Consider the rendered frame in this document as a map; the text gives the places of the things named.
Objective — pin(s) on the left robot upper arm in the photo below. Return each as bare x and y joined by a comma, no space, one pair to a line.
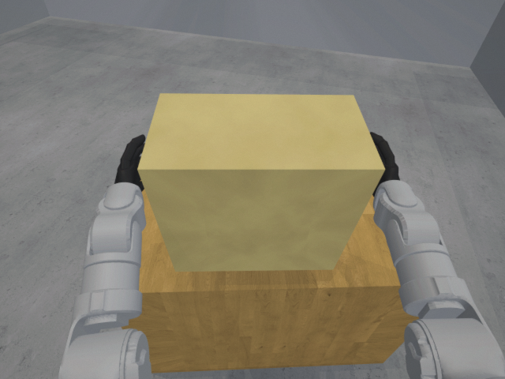
120,354

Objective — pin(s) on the right robot hand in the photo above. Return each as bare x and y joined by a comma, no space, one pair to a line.
388,159

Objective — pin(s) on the pedestal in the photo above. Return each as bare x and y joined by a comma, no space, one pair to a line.
238,320

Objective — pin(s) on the left robot forearm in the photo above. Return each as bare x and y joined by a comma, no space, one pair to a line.
110,294

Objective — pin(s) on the left robot hand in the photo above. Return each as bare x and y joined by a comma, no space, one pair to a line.
127,170

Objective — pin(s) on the carton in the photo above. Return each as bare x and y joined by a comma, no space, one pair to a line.
258,182

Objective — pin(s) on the right robot upper arm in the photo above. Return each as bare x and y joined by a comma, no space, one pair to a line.
451,348

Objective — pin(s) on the right robot forearm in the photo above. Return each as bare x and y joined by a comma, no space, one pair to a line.
430,288

